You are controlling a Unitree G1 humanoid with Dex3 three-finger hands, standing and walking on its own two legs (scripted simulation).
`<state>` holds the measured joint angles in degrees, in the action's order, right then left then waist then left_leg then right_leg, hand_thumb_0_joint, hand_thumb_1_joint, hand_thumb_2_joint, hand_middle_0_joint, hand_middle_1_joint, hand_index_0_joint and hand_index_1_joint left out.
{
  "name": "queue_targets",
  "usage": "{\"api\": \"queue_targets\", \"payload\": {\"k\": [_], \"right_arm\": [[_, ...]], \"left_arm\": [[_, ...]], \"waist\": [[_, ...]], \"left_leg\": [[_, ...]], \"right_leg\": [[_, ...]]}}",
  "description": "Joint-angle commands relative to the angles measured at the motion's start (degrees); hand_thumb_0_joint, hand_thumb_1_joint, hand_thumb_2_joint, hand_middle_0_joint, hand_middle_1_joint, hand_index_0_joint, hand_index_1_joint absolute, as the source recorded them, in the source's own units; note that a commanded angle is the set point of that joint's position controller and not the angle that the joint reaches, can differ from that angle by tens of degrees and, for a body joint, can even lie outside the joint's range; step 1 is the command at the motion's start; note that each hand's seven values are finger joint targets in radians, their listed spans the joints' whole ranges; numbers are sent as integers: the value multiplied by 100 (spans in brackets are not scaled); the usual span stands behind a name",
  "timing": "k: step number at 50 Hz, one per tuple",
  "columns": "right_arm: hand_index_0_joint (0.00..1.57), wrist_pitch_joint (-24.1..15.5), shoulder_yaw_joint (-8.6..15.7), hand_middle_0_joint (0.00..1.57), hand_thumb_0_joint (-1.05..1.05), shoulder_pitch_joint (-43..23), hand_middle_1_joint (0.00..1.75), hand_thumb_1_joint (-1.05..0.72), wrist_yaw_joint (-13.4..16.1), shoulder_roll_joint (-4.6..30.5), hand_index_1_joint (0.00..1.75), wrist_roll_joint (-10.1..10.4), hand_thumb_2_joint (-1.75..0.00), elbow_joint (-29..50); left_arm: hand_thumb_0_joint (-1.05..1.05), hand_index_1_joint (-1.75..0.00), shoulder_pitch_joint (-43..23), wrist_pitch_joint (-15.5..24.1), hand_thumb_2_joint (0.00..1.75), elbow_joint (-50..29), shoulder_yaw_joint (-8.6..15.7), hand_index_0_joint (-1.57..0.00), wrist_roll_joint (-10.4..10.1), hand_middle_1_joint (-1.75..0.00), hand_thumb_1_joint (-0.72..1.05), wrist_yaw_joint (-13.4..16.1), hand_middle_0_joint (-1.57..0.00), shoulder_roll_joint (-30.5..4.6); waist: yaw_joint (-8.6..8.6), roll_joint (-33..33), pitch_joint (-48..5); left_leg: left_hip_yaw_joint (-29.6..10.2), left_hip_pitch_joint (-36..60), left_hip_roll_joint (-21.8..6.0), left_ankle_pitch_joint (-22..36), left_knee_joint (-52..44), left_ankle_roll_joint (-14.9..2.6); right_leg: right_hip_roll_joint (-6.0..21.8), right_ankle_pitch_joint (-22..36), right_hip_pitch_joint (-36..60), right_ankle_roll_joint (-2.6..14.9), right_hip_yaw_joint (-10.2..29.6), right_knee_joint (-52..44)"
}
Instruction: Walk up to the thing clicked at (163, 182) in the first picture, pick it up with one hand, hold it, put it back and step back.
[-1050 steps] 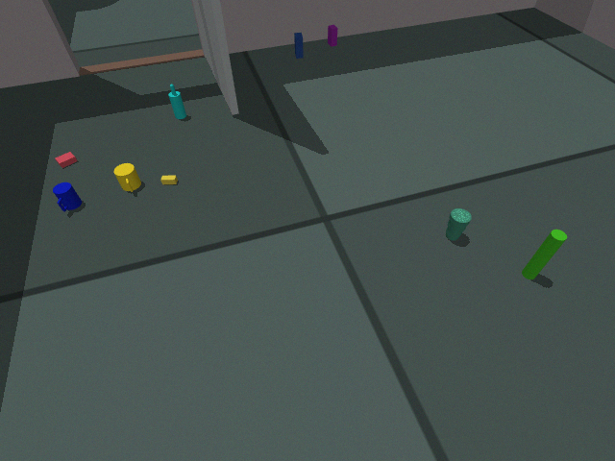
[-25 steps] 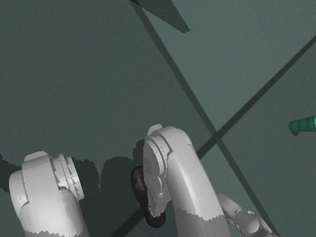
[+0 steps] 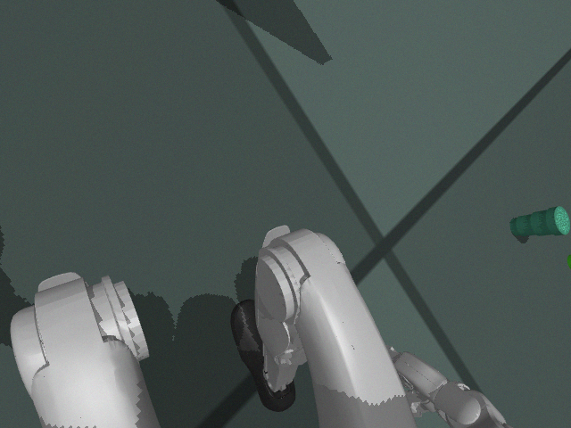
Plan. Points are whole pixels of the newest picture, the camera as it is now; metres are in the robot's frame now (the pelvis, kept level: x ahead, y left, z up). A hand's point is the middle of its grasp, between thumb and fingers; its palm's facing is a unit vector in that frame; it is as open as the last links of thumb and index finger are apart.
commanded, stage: rest palm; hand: left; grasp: from above
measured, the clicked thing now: out of the picture +0.38 +0.36 -0.28
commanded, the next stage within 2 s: close in 0.16 s
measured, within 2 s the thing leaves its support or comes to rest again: neither
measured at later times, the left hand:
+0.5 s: hand out of the picture +0.36 +0.36 -0.25, palm faces -0.48 -0.17 -0.86, open 12.2 cm
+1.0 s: hand out of the picture +0.38 +0.35 -0.25, palm faces -0.41 -0.16 -0.90, open 10.2 cm
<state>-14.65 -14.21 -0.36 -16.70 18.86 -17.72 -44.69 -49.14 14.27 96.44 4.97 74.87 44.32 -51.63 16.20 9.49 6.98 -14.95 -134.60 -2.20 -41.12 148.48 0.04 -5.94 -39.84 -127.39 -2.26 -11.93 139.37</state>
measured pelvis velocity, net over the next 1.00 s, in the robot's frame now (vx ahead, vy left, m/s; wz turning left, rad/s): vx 0.00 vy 0.00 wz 0.00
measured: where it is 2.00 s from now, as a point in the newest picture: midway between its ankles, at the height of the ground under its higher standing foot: (204, 403)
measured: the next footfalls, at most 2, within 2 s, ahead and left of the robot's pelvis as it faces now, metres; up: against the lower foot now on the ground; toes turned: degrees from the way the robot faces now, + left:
none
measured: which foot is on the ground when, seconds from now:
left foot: down 0.00-1.00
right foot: down 0.00-1.00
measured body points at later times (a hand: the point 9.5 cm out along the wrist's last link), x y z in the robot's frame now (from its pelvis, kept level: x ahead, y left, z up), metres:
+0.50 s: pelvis +0.00 +0.00 +0.00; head +0.25 +0.14 +0.35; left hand +0.38 +0.36 -0.20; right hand +0.10 -0.24 -0.07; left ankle +0.06 +0.13 -0.26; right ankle +0.11 -0.11 -0.26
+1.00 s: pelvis +0.00 +0.00 +0.00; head +0.25 +0.15 +0.35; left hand +0.40 +0.35 -0.20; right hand +0.12 -0.25 -0.06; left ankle +0.06 +0.13 -0.26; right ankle +0.11 -0.11 -0.26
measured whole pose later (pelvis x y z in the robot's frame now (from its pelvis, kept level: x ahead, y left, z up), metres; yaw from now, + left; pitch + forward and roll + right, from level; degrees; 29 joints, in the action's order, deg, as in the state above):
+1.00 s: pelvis +0.00 +0.00 +0.00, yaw +0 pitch +25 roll -14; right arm -16.2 -15.1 -0.8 -17.1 19.4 -16.6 -41.8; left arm -51.3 14.2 97.9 7.0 72.9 41.6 -53.7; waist 17.1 9.3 7.9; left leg -15.3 -134.0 -2.1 -41.0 147.8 0.0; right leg -5.9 -39.7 -126.5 -2.3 -12.3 138.4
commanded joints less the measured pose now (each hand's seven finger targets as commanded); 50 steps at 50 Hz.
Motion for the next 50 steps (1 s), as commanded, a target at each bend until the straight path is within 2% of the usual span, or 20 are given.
{"api": "queue_targets", "payload": {"k": [1,3,6,10,13,14,15,17,18,19,23,28,31,38,39,42,43,45,49,50], "right_arm": [[20,-198,537,20,0,777,30,-90,1,1793,30,160,-90,62],[20,-247,522,20,0,775,30,-90,-7,1811,30,185,-90,156],[20,-198,570,20,0,961,30,-90,33,1828,30,180,-90,88],[20,-122,450,20,0,950,30,-90,65,1703,30,178,-90,175],[20,-37,389,20,0,962,30,-90,109,1697,30,206,-90,216],[20,5,355,20,0,1043,30,-89,112,1718,30,181,-90,228],[20,56,376,20,0,1006,30,-89,157,1721,30,196,-90,195],[20,117,283,20,0,982,30,-89,160,1683,30,124,-90,256],[20,165,278,20,0,994,30,-89,188,1713,30,118,-90,214],[20,161,239,20,0,874,30,-89,188,1636,30,101,-90,273],[20,177,278,20,0,742,30,-89,245,1769,30,14,-90,229],[20,115,309,20,0,794,30,-89,243,1844,30,-31,-89,99],[20,48,333,20,0,750,30,-89,217,1862,30,-25,-89,72],[20,-160,443,20,0,740,30,-89,105,1889,30,54,-89,65],[20,-185,447,20,0,683,30,-88,96,1943,30,57,-89,181],[20,-214,454,20,0,785,30,-89,61,1925,30,146,-89,131],[20,-235,499,20,0,755,30,-89,42,1974,30,154,-89,181],[20,-199,432,20,0,855,30,-89,29,1895,30,163,-90,212],[20,-161,419,20,0,869,30,-89,43,1845,30,178,-90,251],[20,-150,390,20,0,935,30,-89,35,1825,30,168,-90,335]], "left_arm": [[0,-85,-1268,-226,80,-447,50,-24,-350,-86,-31,21,-22,-1304],[0,-85,-1286,-226,79,-398,145,-24,-486,-87,-31,-115,-22,-1344],[0,-84,-901,-180,78,-234,536,-25,-547,-85,-30,-329,-23,-1667],[0,-84,-1076,68,78,-363,393,-25,-539,-86,-30,-667,-23,-1511],[0,-84,-1012,299,78,-371,387,-25,-502,-86,-29,-766,-23,-1694],[0,-81,-936,358,77,-320,355,-29,-500,-82,-25,-780,-28,-1590],[0,-79,-818,439,78,-334,377,-30,-496,-79,-24,-751,-30,-1569],[0,-77,-858,605,75,-212,269,-33,-456,-78,-20,-718,-32,-1478],[0,-76,-746,663,74,-200,315,-34,-434,-77,-18,-666,-33,-1526],[0,-75,-816,697,72,-174,164,-35,-390,-77,-16,-657,-34,-1418],[0,-71,-990,795,66,-493,94,-39,-324,-74,-10,-452,-36,-1460],[0,-66,-1051,694,60,-517,100,-44,-138,-70,-4,-119,-40,-1512],[0,-64,-1111,522,56,-491,-18,-46,-46,-69,-1,37,-42,-1426],[0,-58,-1353,61,49,-536,-210,-53,-186,-63,7,70,-48,-1247],[0,-57,-1286,-15,47,-398,-59,-54,-187,-63,10,60,-49,-1399],[0,-54,-1346,-113,47,-399,92,-57,-294,-58,12,9,-53,-1489],[0,-54,-1397,-123,47,-435,46,-57,-301,-57,12,-27,-53,-1431],[0,-53,-1181,-168,44,-150,236,-59,-281,-57,15,-103,-55,-1588],[0,-50,-981,-140,41,-86,421,-63,-378,-55,19,-298,-58,-1754],[0,-49,-907,-139,39,42,435,-64,-399,-54,21,-358,-60,-1710]], "waist": [[101,-2889,-3401],[125,-2877,-3452],[41,-2777,-3498],[248,-2742,-3331],[222,-2707,-3409],[294,-2539,-3427],[206,-2592,-3504],[263,-2497,-3354],[197,-2489,-3374],[221,-2520,-3262],[195,-2615,-3259],[184,-2733,-3205],[221,-2719,-3067],[279,-2908,-3050],[271,-2836,-3079],[221,-2780,-3109],[229,-2830,-3132],[233,-2734,-3064],[103,-2731,-3223],[164,-2553,-3126]], "left_leg": [[527,2747,-112,929,-1556,-58],[495,2776,-112,985,-1584,-63],[490,2726,-100,1102,-1655,-59],[489,2709,-98,1142,-1552,-56],[517,2741,-109,1326,-1480,-70],[488,2762,-100,1448,-1452,-83],[483,2822,-106,1490,-1522,-69],[462,2734,-116,1403,-1489,-85],[464,2719,-112,1384,-1535,-85],[475,2682,-105,1221,-1483,-81],[438,2719,-113,1034,-1559,-50],[394,2795,-115,978,-1655,-11],[391,2705,-122,817,-1688,-1],[372,2789,-153,766,-1658,12],[383,2760,-152,738,-1705,1],[325,2760,-155,830,-1707,-2],[307,2780,-152,878,-1684,-5],[368,2647,-134,906,-1700,-31],[498,2578,-103,1075,-1653,-65],[502,2481,-92,1063,-1585,-96]], "right_leg": [[-154,1273,1577,359,-310,-1230],[-131,1327,1678,359,-317,-1252],[-137,1374,1874,361,-328,-1280],[-97,1481,1856,335,-388,-1205],[-124,1640,2103,309,-372,-1264],[-120,1749,2159,286,-415,-1272],[-148,1754,2225,300,-406,-1318],[-166,1714,2221,286,-432,-1333],[-186,1667,2247,290,-443,-1381],[-180,1518,2072,311,-430,-1301],[-212,1244,1949,341,-491,-1334],[-226,1153,1767,366,-529,-1276],[-231,1034,1585,369,-502,-1306],[-158,1118,1418,353,-424,-1256],[-171,1110,1516,359,-399,-1295],[-126,1175,1445,345,-411,-1262],[-109,1221,1391,344,-418,-1233],[-138,1260,1590,346,-403,-1280],[-143,1349,1847,344,-333,-1343],[-130,1386,1842,313,-364,-1352]]}}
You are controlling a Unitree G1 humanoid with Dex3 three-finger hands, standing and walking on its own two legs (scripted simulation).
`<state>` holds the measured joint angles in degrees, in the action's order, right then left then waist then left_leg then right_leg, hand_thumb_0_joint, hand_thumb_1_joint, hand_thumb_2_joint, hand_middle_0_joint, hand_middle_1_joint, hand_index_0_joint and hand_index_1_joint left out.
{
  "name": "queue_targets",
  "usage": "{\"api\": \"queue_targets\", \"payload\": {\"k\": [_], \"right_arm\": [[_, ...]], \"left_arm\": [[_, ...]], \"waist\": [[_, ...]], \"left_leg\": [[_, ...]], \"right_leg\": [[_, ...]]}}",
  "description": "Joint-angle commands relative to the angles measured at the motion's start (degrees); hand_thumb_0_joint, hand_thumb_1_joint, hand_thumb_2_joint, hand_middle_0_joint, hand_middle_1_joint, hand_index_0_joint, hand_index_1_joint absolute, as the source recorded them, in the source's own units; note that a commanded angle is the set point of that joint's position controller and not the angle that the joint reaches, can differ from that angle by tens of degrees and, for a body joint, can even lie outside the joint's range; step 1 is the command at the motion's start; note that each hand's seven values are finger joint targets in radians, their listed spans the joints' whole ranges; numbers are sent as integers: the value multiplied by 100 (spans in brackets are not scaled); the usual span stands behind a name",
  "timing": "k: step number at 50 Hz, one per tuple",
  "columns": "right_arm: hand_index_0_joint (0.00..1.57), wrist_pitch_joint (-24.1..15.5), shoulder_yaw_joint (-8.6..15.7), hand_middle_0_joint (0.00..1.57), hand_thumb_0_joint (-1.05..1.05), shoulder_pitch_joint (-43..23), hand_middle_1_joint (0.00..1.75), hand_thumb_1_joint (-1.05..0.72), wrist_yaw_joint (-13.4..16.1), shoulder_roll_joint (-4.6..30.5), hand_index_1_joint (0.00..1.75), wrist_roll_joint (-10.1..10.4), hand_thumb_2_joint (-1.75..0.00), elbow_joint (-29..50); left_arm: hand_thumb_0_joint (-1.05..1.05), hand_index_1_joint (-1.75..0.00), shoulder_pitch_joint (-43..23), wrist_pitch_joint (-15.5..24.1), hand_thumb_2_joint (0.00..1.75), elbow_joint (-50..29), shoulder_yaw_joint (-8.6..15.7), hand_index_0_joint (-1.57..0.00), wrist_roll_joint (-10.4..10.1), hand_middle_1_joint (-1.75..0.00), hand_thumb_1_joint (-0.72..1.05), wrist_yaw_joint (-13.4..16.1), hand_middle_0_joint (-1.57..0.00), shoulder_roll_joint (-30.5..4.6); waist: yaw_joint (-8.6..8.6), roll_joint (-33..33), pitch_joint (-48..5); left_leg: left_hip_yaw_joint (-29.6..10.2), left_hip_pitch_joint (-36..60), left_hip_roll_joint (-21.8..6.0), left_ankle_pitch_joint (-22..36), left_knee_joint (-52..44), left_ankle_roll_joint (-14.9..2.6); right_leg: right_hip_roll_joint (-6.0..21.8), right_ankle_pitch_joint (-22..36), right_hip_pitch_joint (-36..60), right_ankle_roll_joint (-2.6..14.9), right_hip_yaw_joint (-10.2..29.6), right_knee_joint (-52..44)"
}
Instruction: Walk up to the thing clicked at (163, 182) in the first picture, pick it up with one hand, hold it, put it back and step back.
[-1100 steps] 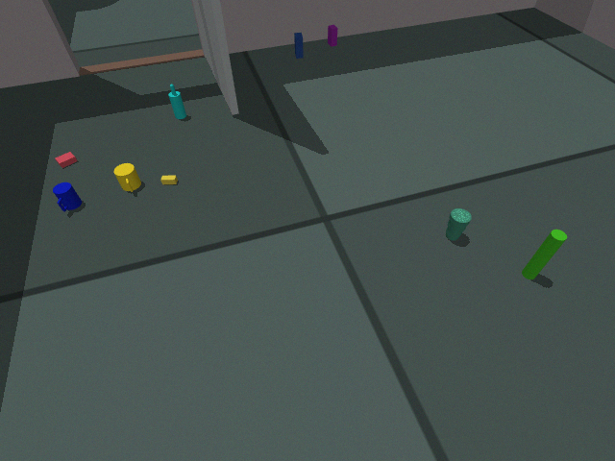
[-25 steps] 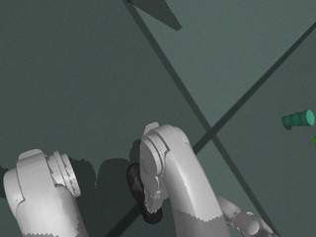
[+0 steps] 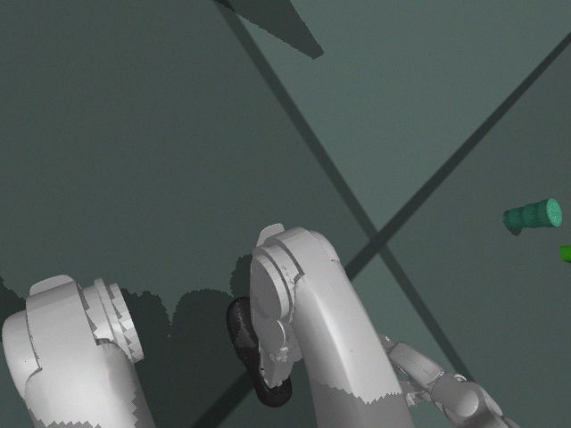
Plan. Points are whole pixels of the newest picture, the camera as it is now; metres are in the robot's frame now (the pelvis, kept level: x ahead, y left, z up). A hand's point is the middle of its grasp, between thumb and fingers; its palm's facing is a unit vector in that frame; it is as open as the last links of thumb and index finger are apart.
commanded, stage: close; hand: left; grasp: from above
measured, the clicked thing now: out of the picture +0.38 +0.36 -0.28
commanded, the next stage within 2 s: settle in 0.94 s
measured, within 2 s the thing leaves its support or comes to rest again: leaves its support in 1.36 s
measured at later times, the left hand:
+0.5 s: hand out of the picture +0.37 +0.35 -0.25, palm faces -0.44 -0.16 -0.88, open 7.6 cm
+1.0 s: hand out of the picture +0.38 +0.35 -0.25, palm faces -0.42 -0.18 -0.89, open 6.3 cm
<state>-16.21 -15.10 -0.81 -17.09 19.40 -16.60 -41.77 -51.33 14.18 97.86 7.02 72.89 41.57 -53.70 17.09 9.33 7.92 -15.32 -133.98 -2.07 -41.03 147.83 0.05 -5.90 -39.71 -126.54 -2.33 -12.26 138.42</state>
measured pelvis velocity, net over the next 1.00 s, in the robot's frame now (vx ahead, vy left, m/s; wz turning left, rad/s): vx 0.00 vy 0.00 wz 0.00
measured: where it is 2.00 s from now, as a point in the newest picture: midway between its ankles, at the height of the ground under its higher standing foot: (201, 400)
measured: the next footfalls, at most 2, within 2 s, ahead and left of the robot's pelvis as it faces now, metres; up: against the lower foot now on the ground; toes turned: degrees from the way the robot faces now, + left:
none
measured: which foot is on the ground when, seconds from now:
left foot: down 0.00-1.00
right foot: down 0.00-1.00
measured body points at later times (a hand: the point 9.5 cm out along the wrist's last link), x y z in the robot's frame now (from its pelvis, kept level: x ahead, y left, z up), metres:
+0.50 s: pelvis +0.00 +0.00 +0.00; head +0.24 +0.14 +0.35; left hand +0.39 +0.36 -0.20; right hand +0.10 -0.26 -0.07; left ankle +0.07 +0.13 -0.26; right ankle +0.11 -0.11 -0.26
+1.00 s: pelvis +0.00 +0.00 +0.00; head +0.25 +0.14 +0.35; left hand +0.40 +0.36 -0.19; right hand +0.11 -0.25 -0.07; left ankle +0.07 +0.13 -0.26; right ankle +0.11 -0.11 -0.26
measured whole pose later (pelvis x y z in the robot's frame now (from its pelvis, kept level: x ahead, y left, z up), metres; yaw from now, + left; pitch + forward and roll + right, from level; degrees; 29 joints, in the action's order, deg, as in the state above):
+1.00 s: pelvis +0.00 +0.00 +0.00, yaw +0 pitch +25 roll -13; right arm -12.7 -15.9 1.0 -15.4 18.3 -17.5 -40.5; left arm -50.1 16.7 96.4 8.9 72.8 38.6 -54.6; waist 17.1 8.4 7.5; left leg -14.9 -134.4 -2.0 -40.7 147.8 0.1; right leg -5.8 -39.5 -127.2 -2.2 -12.0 138.7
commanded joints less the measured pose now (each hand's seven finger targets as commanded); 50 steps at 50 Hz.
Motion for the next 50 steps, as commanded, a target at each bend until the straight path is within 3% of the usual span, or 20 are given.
{"api": "queue_targets", "payload": {"k": [1,9,12,13,14,15,19,20,22,23,25,27,31,32,33,34,38,44,48,50], "right_arm": [[20,48,497,20,0,967,30,-89,93,1762,30,49,-90,34],[20,323,482,20,0,1049,30,-89,236,1756,30,55,-90,171],[20,383,488,20,0,935,30,-89,292,1731,30,35,-90,172],[20,395,460,20,0,1003,30,-89,299,1760,30,36,-90,208],[20,434,472,20,0,981,30,-89,324,1732,30,30,-90,194],[20,448,476,20,0,1017,30,-89,342,1780,30,20,-90,202],[20,427,509,20,0,908,30,-89,374,1772,30,-35,-90,179],[20,438,511,20,0,907,30,-89,392,1766,30,-51,-89,124],[20,415,500,20,0,908,30,-89,386,1691,30,-79,-89,13],[20,374,501,20,0,844,30,-89,388,1766,30,-70,-89,114],[20,324,512,20,0,943,30,-89,364,1771,30,-67,-89,-32],[20,293,516,20,0,959,30,-88,351,1808,30,-86,-89,25],[20,230,522,20,0,885,30,-88,311,1808,30,-92,-89,44],[20,217,531,20,0,901,30,-89,310,1827,30,-87,-89,17],[20,191,530,20,0,898,30,-89,285,1833,30,-69,-89,81],[20,208,513,20,0,1011,30,-89,281,1820,30,-79,-89,6],[20,182,457,20,0,937,30,-89,221,1710,30,-80,-90,59],[20,257,508,20,0,978,30,-89,248,1736,30,-27,-90,138],[20,324,467,20,0,1018,30,-89,260,1701,30,-28,-90,144],[20,320,460,20,0,1003,30,-89,261,1697,30,-30,-90,160]], "left_arm": [[0,-49,-506,-117,39,-142,270,-65,-212,-53,22,-130,-61,-1520],[0,-41,-391,198,37,-349,516,-74,-250,-43,32,-298,-72,-1766],[0,-36,-334,310,31,-353,454,-78,-177,-39,36,-336,-75,-1744],[0,-34,-407,342,30,-330,425,-80,-99,-36,38,-362,-78,-1796],[0,-33,-393,380,29,-495,495,-81,-100,-35,39,-344,-78,-1830],[0,-32,-408,412,29,-493,541,-82,-64,-34,40,-314,-80,-1910],[0,-27,-504,474,26,-565,272,-86,20,-29,45,-243,-84,-1549],[0,-26,-476,464,22,-467,308,-87,32,-29,47,-194,-84,-1616],[0,-23,-812,484,19,-755,6,-88,40,-26,48,-162,-85,-1353],[0,-22,-670,427,19,-437,45,-89,80,-25,49,-133,-86,-1417],[0,-19,-830,424,18,-638,-47,-89,16,-22,49,-100,-87,-1313],[0,-16,-650,356,15,-379,97,-93,66,-18,54,-35,-91,-1487],[0,-12,-854,262,12,-419,-108,-96,24,-14,57,-22,-94,-1243],[0,-12,-778,212,10,-295,-25,-97,28,-14,58,-13,-95,-1331],[0,-11,-855,190,11,-431,-107,-97,30,-13,58,-31,-96,-1301],[0,-11,-747,154,11,-318,135,-97,-5,-12,58,-8,-96,-1469],[0,-7,-719,109,8,-189,82,-102,-35,-8,63,-102,-101,-1349],[0,-3,-492,97,6,-308,243,-105,-99,-3,65,-232,-105,-1454],[0,-1,-417,163,5,-217,298,-107,-118,0,66,-270,-107,-1466],[0,0,-482,190,5,-200,205,-109,-86,0,68,-315,-110,-1427]], "waist": [[-3,-2580,-3381],[-62,-2505,-3624],[-110,-2486,-3461],[-8,-2466,-3324],[-104,-2472,-3540],[-86,-2566,-3491],[-35,-2640,-3424],[-60,-2607,-3427],[-20,-2611,-3387],[74,-2526,-3244],[36,-2557,-3295],[23,-2489,-3298],[94,-2585,-3266],[78,-2586,-3228],[65,-2646,-3266],[50,-2588,-3341],[68,-2574,-3148],[-61,-2585,-3408],[-44,-2576,-3454],[23,-2535,-3280]], "left_leg": [[602,2443,-105,1159,-1533,-105],[580,2441,-112,1220,-1523,-119],[565,2320,-125,1002,-1528,-108],[564,2289,-114,956,-1518,-118],[570,2382,-124,1014,-1528,-115],[570,2414,-115,1026,-1542,-103],[556,2496,-116,953,-1583,-61],[570,2443,-120,872,-1576,-71],[581,2434,-114,829,-1559,-68],[561,2410,-111,790,-1531,-67],[533,2482,-105,882,-1542,-50],[532,2457,-120,936,-1494,-62],[530,2519,-118,948,-1525,-62],[528,2519,-118,899,-1563,-50],[522,2538,-110,966,-1535,-56],[529,2551,-113,1038,-1537,-69],[499,2464,-100,952,-1551,-56],[545,2456,-74,1003,-1602,-75],[560,2435,-79,1149,-1559,-81],[593,2343,-71,1025,-1501,-103]], "right_leg": [[-174,1452,1946,327,-265,-1315],[-174,1514,2135,330,-268,-1272],[-190,1266,1954,355,-270,-1253],[-176,1231,1843,349,-295,-1215],[-208,1280,1991,347,-263,-1266],[-191,1286,1924,352,-301,-1210],[-215,1170,1752,374,-345,-1190],[-232,1130,1801,375,-303,-1243],[-239,1070,1670,376,-306,-1284],[-210,1044,1572,383,-333,-1210],[-199,1114,1548,372,-367,-1199],[-206,1182,1597,356,-346,-1171],[-194,1215,1547,358,-355,-1213],[-191,1195,1537,364,-344,-1192],[-178,1244,1552,357,-337,-1184],[-182,1321,1651,348,-344,-1219],[-132,1239,1507,347,-373,-1113],[-154,1254,1668,362,-330,-1190],[-167,1424,1790,351,-310,-1165],[-156,1341,1709,348,-280,-1169]]}}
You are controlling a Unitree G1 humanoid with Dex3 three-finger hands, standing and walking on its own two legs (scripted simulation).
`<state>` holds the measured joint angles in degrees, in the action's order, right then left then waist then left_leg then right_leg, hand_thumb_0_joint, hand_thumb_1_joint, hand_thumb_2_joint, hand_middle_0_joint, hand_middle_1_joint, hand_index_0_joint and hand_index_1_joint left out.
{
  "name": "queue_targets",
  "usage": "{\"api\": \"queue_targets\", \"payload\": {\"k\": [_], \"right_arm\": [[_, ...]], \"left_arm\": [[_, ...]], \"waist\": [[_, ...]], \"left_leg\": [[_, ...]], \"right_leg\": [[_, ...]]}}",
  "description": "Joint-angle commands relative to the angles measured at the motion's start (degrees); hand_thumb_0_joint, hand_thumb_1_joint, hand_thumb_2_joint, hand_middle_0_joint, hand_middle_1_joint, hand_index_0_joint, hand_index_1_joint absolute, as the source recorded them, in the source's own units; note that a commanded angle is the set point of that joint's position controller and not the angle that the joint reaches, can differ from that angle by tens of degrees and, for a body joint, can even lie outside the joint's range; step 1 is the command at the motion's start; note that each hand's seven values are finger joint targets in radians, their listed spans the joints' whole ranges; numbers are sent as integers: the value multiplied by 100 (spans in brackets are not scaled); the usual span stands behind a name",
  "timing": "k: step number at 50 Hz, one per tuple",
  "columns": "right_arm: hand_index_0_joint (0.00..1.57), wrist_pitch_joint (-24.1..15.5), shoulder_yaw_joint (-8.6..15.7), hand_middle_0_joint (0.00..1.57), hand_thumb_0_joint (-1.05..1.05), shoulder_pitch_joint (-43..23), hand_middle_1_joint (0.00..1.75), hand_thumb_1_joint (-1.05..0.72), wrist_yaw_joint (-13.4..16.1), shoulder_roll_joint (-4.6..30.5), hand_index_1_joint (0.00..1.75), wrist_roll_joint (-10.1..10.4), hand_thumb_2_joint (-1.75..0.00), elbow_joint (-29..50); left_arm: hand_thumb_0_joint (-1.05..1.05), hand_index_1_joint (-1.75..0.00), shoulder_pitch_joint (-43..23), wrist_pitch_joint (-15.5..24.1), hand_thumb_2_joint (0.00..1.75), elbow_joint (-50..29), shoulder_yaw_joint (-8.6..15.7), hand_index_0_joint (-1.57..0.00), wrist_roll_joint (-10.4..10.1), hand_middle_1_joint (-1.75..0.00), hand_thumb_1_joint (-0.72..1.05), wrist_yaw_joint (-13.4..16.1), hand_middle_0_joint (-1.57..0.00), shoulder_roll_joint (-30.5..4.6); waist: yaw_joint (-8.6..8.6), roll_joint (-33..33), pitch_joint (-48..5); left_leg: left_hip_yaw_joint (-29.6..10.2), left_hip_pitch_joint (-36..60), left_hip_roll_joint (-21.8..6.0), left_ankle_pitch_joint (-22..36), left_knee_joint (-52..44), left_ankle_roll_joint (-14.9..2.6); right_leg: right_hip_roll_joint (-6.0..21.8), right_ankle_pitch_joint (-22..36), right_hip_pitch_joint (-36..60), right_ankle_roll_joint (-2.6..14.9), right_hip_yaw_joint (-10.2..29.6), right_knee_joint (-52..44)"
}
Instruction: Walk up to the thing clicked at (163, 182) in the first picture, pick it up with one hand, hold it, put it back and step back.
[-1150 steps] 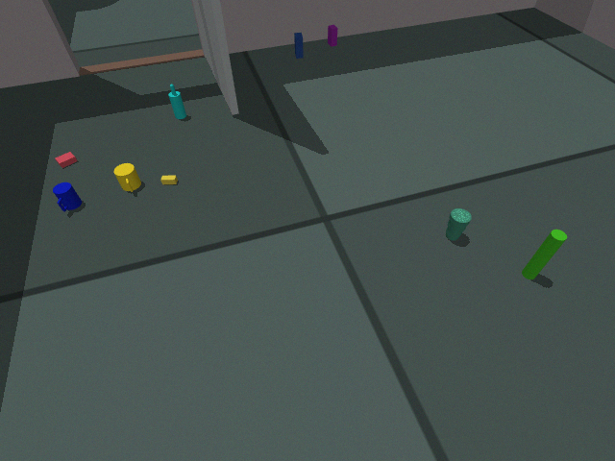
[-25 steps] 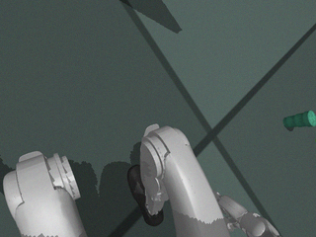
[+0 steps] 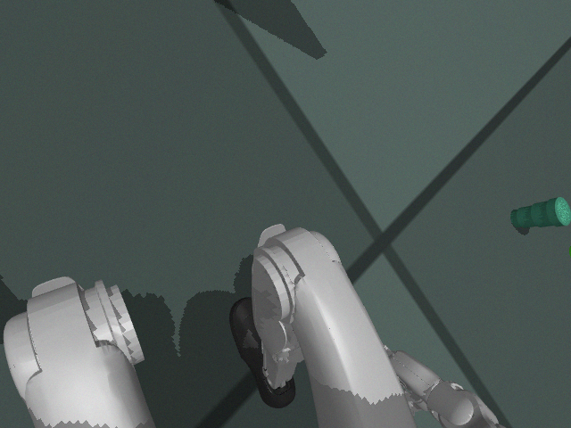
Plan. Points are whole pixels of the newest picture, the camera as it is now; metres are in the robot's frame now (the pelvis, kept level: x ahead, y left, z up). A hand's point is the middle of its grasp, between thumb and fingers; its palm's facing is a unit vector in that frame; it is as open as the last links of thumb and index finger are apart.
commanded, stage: settle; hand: left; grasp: from above
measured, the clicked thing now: out of the picture +0.40 +0.37 -0.28
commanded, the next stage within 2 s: lift in 0.94 s
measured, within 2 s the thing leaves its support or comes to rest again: leaves its support in 0.36 s
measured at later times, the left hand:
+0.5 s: hand out of the picture +0.38 +0.37 -0.21, palm faces -0.37 -0.15 -0.92, open 6.0 cm
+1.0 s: hand out of the picture +0.37 +0.36 -0.13, palm faces -0.43 -0.11 -0.89, open 5.4 cm
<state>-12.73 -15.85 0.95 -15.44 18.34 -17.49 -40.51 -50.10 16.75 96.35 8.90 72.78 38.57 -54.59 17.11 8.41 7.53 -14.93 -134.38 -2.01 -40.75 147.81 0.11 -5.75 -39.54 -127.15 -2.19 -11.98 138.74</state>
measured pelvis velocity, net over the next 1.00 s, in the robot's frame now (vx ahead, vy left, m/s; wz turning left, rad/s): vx -0.01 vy -0.01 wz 0.10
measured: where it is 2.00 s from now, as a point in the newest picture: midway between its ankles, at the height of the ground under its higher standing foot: (205, 402)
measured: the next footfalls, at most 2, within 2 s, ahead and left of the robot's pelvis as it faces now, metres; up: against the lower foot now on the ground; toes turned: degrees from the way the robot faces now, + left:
none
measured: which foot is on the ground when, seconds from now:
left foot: down 0.00-1.00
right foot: down 0.00-1.00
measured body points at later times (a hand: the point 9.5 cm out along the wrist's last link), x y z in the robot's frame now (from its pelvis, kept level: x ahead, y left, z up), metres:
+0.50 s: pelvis +0.00 +0.00 +0.00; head +0.23 +0.14 +0.37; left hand +0.39 +0.38 -0.16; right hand +0.12 -0.26 -0.07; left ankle +0.07 +0.13 -0.26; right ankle +0.11 -0.11 -0.26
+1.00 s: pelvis -0.01 -0.01 +0.03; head +0.20 +0.09 +0.41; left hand +0.39 +0.37 -0.08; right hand +0.12 -0.26 -0.08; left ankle +0.07 +0.13 -0.26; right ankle +0.11 -0.11 -0.26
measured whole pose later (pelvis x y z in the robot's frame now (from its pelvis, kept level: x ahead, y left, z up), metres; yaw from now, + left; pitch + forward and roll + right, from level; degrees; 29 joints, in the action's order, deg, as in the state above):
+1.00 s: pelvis -0.01 -0.01 +0.03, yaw +6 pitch +30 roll -9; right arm -4.0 -5.3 6.6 -10.4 17.2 -8.6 -41.3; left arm -46.2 16.0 74.3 4.9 70.6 20.0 -43.8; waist 9.8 1.4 -1.8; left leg -9.6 -133.3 -0.7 -36.8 139.0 0.6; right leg -3.2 -38.6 -127.2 -0.5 -8.0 134.4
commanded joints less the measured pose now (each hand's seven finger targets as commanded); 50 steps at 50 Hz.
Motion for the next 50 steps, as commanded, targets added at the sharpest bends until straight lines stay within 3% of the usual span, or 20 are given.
{"api": "queue_targets", "payload": {"k": [1,5,8,10,11,12,17,18,20,23,26,30,33,36,37,41,43,45,47,50], "right_arm": [[20,-9,587,20,0,827,30,-89,121,1886,30,39,-90,20],[20,48,593,20,0,886,30,-90,138,1873,30,47,-90,53],[20,60,603,20,0,921,30,-90,151,1845,30,58,-90,58],[20,88,683,20,0,914,30,-90,180,1880,30,39,-90,22],[20,96,680,20,0,931,30,-91,185,1848,30,55,-90,-12],[20,93,696,20,0,1017,30,-91,176,1867,30,48,-90,-18],[20,147,927,20,0,1071,30,-91,201,1863,30,82,-90,-24],[20,104,930,20,0,907,30,-91,171,1701,30,150,-90,74],[20,73,1039,20,0,925,30,-91,157,1716,30,188,-90,19],[20,146,1338,20,0,1230,30,-90,170,1770,30,356,-90,-156],[20,220,1371,20,0,1105,30,-90,114,1521,30,530,-90,-183],[20,356,1479,20,0,1228,30,-90,176,1565,30,726,-90,-112],[20,458,1438,20,0,1281,30,-90,203,1423,30,794,-90,-123],[20,499,1447,20,0,1303,30,-90,270,1390,30,856,-90,-49],[20,520,1458,20,0,1292,30,-90,294,1413,30,869,-90,-5],[20,630,1441,20,0,1312,30,-90,436,1344,30,907,-90,65],[20,675,1449,20,0,1336,30,-90,500,1323,30,912,-90,106],[20,735,1475,20,0,1367,30,-90,559,1309,30,929,-90,117],[20,786,1508,20,0,1395,30,-90,616,1269,30,940,-90,129],[20,861,1572,20,0,1489,30,-90,686,1218,30,957,-90,107]], "left_arm": [[0,0,-589,-35,4,-167,64,-109,-111,0,68,-8,-110,-1354],[0,-3,-518,28,6,-217,212,-123,-88,-4,81,-54,-122,-1488],[0,-3,-655,46,5,-324,154,-126,-37,-4,85,-106,-125,-1481],[0,-2,-767,97,6,-765,298,-126,-59,-2,84,-68,-126,-1629],[0,-2,-699,100,6,-703,421,-127,-73,-2,85,-59,-126,-1705],[0,-2,-674,82,6,-668,361,-127,-26,-2,85,-83,-126,-1620],[0,-1,-830,164,6,-1672,630,-128,-33,-1,86,-139,-128,-1702],[0,-2,-917,158,5,-1795,233,-127,-58,-2,85,-236,-127,-1234],[0,-1,-1056,153,5,-2112,154,-126,-51,0,84,-306,-127,-1137],[0,-3,-731,49,11,-2630,544,-126,-119,-2,85,-375,-126,-1396],[0,-1,-826,-136,6,-2550,-372,-128,-269,-1,88,-643,-127,-151],[0,0,-801,-351,5,-2262,-234,-122,-295,0,79,-903,-123,-425],[0,0,-1106,-413,7,-2305,-506,-124,-307,0,81,-1143,-126,-106],[0,0,-1176,-386,8,-2349,-420,-122,-402,0,77,-1352,-124,-238],[0,0,-1200,-360,7,-2299,-403,-122,-424,0,76,-1423,-125,-265],[0,0,-1288,-195,7,-2619,-218,-124,-398,0,79,-1587,-126,-531],[0,0,-1299,-131,8,-2729,-257,-125,-375,0,80,-1634,-127,-472],[0,0,-1438,-64,6,-3081,-69,-125,-347,0,81,-1620,-126,-694],[0,0,-1252,-58,6,-3131,-22,-125,-370,0,82,-1614,-126,-666],[0,0,-1248,-82,6,-3257,-89,-123,-316,0,79,-1625,-124,-580]], "waist": [[-29,-2420,-3281],[-98,-2680,-3457],[-26,-2599,-3445],[-174,-2829,-3799],[-185,-2766,-3804],[-119,-2750,-3693],[-273,-3141,-4127],[-239,-3219,-4075],[-240,-3372,-4198],[-535,-3643,-4815],[-487,-3468,-4499],[-606,-2847,-4300],[-525,-2448,-4242],[-586,-2228,-4222],[-507,-2000,-4202],[-649,-2107,-4425],[-633,-2042,-4439],[-736,-2350,-4756],[-822,-2370,-4856],[-797,-2492,-4917]], "left_leg": [[525,2400,-67,942,-1579,-99],[508,2596,-68,1076,-1667,-50],[542,2518,-63,984,-1561,-83],[593,2654,-74,1097,-1550,-80],[589,2630,-74,1136,-1509,-80],[603,2626,-65,1187,-1512,-72],[640,2827,-47,1245,-1572,-30],[650,2885,-46,1132,-1615,-12],[652,3094,-51,1118,-1674,10],[700,3425,-32,1443,-1819,43],[715,3332,-11,1391,-2040,53],[778,2907,49,1164,-2121,-58],[845,2726,95,1055,-2130,-142],[902,2610,143,830,-2183,-193],[889,2508,149,765,-2109,-209],[1000,2605,206,735,-2142,-185],[1041,2616,204,756,-2104,-182],[1078,2813,215,893,-2147,-152],[1107,2944,212,958,-2222,-143],[1135,3099,194,977,-2353,-139]], "right_leg": [[-168,1215,1729,340,-355,-1254],[-169,1299,1794,369,-390,-1146],[-152,1277,1762,345,-353,-1167],[-177,1391,1960,351,-268,-1227],[-162,1423,1926,348,-292,-1208],[-148,1463,1903,341,-309,-1179],[-116,1429,1878,410,-260,-1198],[-105,1337,1720,423,-233,-1139],[-101,1332,1583,414,-270,-1169],[-52,1557,1668,432,-185,-1205],[-14,1542,1213,456,-193,-1267],[25,1361,1220,427,-58,-1478],[34,1285,1367,406,20,-1637],[53,1007,1538,404,120,-1807],[37,859,1552,429,160,-1870],[66,689,1726,457,256,-1960],[67,667,1741,471,318,-2051],[89,783,1771,488,337,-2006],[98,818,1813,496,355,-2054],[106,872,1841,496,379,-2135]]}}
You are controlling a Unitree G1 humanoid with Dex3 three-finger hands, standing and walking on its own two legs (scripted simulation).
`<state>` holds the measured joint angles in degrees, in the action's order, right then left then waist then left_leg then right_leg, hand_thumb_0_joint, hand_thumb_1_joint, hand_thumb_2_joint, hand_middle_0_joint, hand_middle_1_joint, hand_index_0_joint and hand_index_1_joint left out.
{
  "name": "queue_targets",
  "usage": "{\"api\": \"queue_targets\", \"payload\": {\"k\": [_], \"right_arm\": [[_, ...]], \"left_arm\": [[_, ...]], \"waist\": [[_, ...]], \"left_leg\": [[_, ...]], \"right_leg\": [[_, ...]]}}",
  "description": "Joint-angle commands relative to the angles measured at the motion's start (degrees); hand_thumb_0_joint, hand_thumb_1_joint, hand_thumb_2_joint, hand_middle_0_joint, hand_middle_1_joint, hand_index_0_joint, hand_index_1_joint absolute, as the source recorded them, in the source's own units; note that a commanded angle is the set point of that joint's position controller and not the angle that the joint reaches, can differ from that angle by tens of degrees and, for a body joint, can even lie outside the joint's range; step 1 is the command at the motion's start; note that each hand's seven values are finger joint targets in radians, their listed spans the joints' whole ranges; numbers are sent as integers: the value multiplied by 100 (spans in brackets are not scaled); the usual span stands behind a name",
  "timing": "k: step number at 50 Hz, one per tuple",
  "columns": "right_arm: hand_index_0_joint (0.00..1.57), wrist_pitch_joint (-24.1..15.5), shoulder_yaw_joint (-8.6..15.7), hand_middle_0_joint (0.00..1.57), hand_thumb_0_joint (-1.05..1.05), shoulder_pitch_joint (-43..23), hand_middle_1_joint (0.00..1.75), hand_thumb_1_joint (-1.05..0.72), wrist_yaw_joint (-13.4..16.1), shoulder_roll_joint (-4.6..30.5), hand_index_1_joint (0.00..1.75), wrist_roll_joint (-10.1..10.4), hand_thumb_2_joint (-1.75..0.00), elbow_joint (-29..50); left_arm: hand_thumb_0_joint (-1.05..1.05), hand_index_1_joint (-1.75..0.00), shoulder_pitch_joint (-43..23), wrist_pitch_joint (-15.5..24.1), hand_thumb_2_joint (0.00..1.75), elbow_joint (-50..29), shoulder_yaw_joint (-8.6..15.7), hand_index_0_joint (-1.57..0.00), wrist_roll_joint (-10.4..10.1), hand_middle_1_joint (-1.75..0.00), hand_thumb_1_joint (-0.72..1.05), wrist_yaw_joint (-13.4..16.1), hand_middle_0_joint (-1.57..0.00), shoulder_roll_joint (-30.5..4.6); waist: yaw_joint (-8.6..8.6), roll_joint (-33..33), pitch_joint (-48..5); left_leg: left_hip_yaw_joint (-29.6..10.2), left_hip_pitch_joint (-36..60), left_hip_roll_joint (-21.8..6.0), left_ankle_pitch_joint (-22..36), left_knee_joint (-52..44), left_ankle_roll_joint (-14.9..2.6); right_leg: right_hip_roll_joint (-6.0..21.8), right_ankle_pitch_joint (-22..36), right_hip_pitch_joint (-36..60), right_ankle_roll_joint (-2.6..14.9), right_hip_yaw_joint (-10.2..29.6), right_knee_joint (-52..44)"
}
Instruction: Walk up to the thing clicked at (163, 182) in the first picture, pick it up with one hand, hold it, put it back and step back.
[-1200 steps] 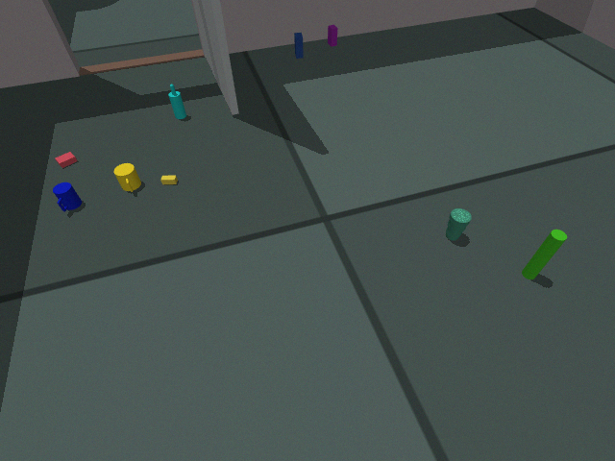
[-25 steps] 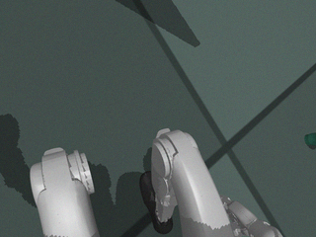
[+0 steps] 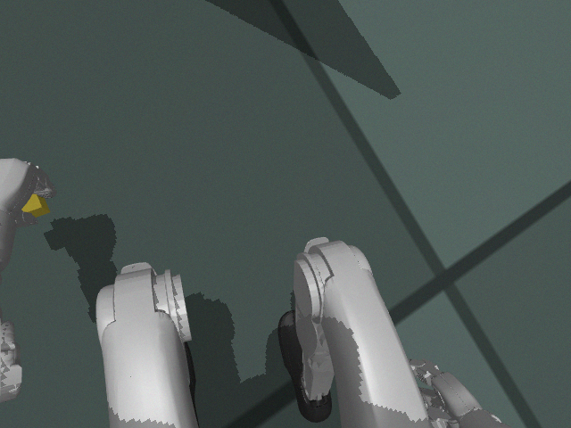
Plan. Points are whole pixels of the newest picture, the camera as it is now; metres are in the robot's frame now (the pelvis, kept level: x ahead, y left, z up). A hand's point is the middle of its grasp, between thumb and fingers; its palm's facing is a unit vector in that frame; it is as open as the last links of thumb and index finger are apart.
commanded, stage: lift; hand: left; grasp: from above
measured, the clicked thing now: (17, 208) +0.43 +0.35 -0.20
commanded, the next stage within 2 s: hold in 1.74 s
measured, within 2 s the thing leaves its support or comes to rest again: neither
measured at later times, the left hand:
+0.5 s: hand out of the picture +0.37 +0.34 -0.05, palm faces -0.47 -0.09 -0.88, open 5.2 cm
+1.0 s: hand out of the picture +0.32 +0.31 +0.16, palm faces -0.43 -0.13 -0.90, open 5.1 cm
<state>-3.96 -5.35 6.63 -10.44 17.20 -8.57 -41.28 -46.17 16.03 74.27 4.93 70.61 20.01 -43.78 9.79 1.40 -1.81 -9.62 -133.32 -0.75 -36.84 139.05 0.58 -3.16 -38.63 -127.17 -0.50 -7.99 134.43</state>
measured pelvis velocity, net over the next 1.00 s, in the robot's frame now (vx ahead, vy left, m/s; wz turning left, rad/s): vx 0.01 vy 0.01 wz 0.12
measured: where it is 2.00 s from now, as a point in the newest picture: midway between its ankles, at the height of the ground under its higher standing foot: (246, 399)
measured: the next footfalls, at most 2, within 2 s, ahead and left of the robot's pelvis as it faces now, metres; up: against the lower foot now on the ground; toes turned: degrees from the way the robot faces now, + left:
none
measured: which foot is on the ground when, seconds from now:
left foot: down 0.00-1.00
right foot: down 0.00-1.00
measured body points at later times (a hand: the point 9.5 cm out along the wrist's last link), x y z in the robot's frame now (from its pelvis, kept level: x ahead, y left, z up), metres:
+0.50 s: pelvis +0.00 +0.00 +0.07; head +0.19 +0.07 +0.47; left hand +0.40 +0.34 +0.00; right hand +0.12 -0.26 -0.05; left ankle +0.09 +0.13 -0.29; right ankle +0.10 -0.11 -0.29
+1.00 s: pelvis +0.01 +0.01 +0.24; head +0.13 +0.05 +0.67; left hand +0.34 +0.32 +0.21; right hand +0.18 -0.23 +0.13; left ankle +0.08 +0.13 -0.29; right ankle +0.10 -0.11 -0.29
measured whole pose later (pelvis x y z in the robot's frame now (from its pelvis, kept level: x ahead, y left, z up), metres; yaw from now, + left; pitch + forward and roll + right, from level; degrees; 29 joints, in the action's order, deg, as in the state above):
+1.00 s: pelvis +0.01 +0.01 +0.24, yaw +7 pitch +25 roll -5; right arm 2.2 0.7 8.9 0.6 13.7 1.5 -37.8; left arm -18.1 4.1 34.4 -4.3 56.8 2.3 -32.0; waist 3.6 -2.0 -10.1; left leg -3.4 -86.5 -1.3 -32.6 94.2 -0.6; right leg -2.2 -33.9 -82.4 -0.9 -2.4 91.4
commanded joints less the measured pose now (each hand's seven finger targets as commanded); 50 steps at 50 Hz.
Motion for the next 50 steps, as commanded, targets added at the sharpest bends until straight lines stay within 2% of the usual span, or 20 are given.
{"api": "queue_targets", "payload": {"k": [1,3,6,9,10,14,17,19,20,23,25,28,30,33,35,36,40,45,48,50], "right_arm": [[20,-1,567,20,0,973,30,-90,200,1326,30,89,-90,133],[20,29,622,20,0,1028,30,-92,223,1301,30,107,-91,135],[20,90,693,20,0,1101,30,-91,257,1296,30,168,-90,130],[20,132,808,20,0,1193,30,-91,265,1279,30,269,-90,131],[20,159,862,20,0,1189,30,-91,278,1293,30,303,-90,141],[20,245,964,20,0,1199,30,-90,328,1194,30,419,-90,216],[20,282,991,20,0,1205,30,-90,372,1110,30,485,-90,283],[20,303,1028,20,0,1204,30,-90,413,1104,30,524,-90,331],[20,299,1029,20,0,1171,30,-90,424,1087,30,535,-90,364],[20,316,1061,20,0,1144,30,-90,495,1058,30,597,-90,450],[20,335,1077,20,0,1094,30,-90,540,1022,30,637,-90,512],[20,386,1118,20,0,1047,30,-90,606,1003,30,704,-90,611],[20,414,1148,20,0,1016,30,-90,654,970,30,742,-90,645],[20,443,1159,20,0,924,30,-90,749,949,30,807,-90,709],[20,473,1150,20,0,846,30,-90,805,934,30,850,-90,760],[20,487,1148,20,0,827,30,-90,843,925,30,877,-90,800],[20,507,1102,20,0,700,30,-90,984,851,30,943,-90,831],[20,463,1016,20,0,597,30,-90,1166,712,30,1008,-90,855],[20,394,955,20,0,549,30,-90,1249,649,30,1047,-90,823],[20,338,945,20,0,553,30,-90,1302,605,30,1057,-90,764]], "left_arm": [[0,0,-1606,-33,4,-1091,328,-123,-102,0,79,221,-123,-1641],[0,0,-1576,-86,7,-1073,194,-128,-147,0,82,160,-130,-1460],[0,-1,-1380,-189,1,-1326,344,-126,-257,-4,86,82,-122,-1574],[0,-1,-1299,-346,2,-1431,234,-127,-422,-5,87,-138,-123,-1377],[0,-1,-1259,-383,0,-1525,287,-126,-467,-5,87,-220,-122,-1399],[0,-2,-1021,-441,0,-1897,174,-125,-540,-7,87,-558,-120,-1240],[0,-5,-945,-419,4,-2248,11,-127,-659,-10,89,-755,-122,-1000],[0,-7,-802,-404,5,-2473,68,-127,-740,-13,90,-853,-122,-1032],[0,-7,-758,-390,4,-2542,-6,-128,-806,-14,91,-904,-121,-953],[0,-7,-630,-373,4,-3009,89,-128,-938,-13,91,-983,-122,-1006],[0,-9,-462,-385,4,-3234,58,-127,-970,-16,91,-1006,-120,-942],[0,-11,-214,-466,3,-3602,193,-126,-1012,-19,91,-1041,-117,-1033],[0,-12,-57,-564,5,-3790,117,-126,-1057,-21,91,-1084,-118,-845],[0,-12,40,-712,3,-4158,80,-123,-1126,-21,88,-1147,-114,-789],[0,-11,410,-844,2,-4261,60,-123,-1183,-20,88,-1198,-113,-690],[0,-11,424,-900,4,-4418,-36,-122,-1207,-20,87,-1232,-114,-573],[0,-11,806,-1107,2,-4744,-180,-121,-1377,-20,85,-1414,-112,-403],[0,-12,1175,-1210,5,-5074,-289,-121,-1432,-20,85,-1544,-113,-282],[0,-13,1380,-1206,5,-5038,-224,-124,-1443,-21,89,-1543,-117,-270],[0,-14,1430,-1201,7,-4875,-413,-125,-1427,-21,91,-1533,-118,2]], "waist": [[-106,-1793,-4043],[-35,-1726,-3957],[-245,-1794,-4270],[-236,-1817,-4334],[-303,-1839,-4350],[-398,-1778,-4357],[-337,-1534,-4199],[-396,-1382,-4241],[-361,-1339,-4139],[-450,-1303,-4320],[-488,-1260,-4335],[-575,-1246,-4552],[-563,-1215,-4527],[-563,-1298,-4363],[-613,-1268,-4326],[-589,-1309,-4293],[-571,-1143,-4096],[-565,-1016,-3628],[-613,-990,-3272],[-523,-926,-3063]], "left_leg": [[606,3065,78,611,-1552,-184],[588,3048,69,516,-1632,-201],[618,3322,84,628,-1874,-203],[552,3630,78,742,-2125,-197],[523,3688,79,726,-2207,-189],[544,3802,73,580,-2476,-206],[596,3776,89,525,-2620,-244],[617,3830,94,453,-2726,-263],[623,3779,107,402,-2764,-267],[658,4023,106,405,-2976,-277],[640,4201,97,359,-3172,-269],[645,4585,99,479,-3444,-262],[589,4837,84,495,-3699,-258],[485,5166,48,245,-4171,-245],[435,5470,34,195,-4491,-233],[390,5650,19,144,-4699,-216],[426,6220,-5,364,-5191,-215],[535,6747,5,287,-5922,-220],[539,7074,3,237,-6396,-204],[525,7352,-12,297,-6660,-184]], "right_leg": [[-138,835,1818,326,-52,-1678],[-134,771,1727,321,-49,-1759],[-100,945,1935,299,-81,-1812],[-67,1090,1906,302,-84,-1859],[-44,1062,1839,312,-73,-1860],[-38,947,2008,318,17,-2055],[-42,911,2232,295,94,-2351],[-36,816,2373,284,143,-2535],[-31,738,2408,290,167,-2627],[-20,724,2709,270,244,-2897],[-28,666,2822,264,262,-3065],[-26,757,3206,259,319,-3334],[-11,805,3355,246,314,-3469],[-19,677,3588,228,306,-3730],[-25,693,3851,217,306,-3917],[-26,703,3957,211,301,-4017],[-24,884,4549,184,361,-4557],[-27,798,5410,171,482,-5404],[-24,747,5850,165,543,-5804],[-30,785,6018,169,562,-6080]]}}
